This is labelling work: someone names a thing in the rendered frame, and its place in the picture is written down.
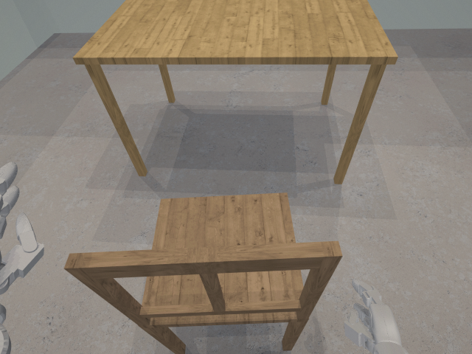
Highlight robot right hand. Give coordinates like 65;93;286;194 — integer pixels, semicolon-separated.
344;278;402;353

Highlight robot left hand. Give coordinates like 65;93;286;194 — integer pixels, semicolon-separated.
0;162;44;295

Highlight chair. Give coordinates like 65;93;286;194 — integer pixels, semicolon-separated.
64;192;342;354

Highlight table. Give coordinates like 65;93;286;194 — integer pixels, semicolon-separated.
73;0;398;184

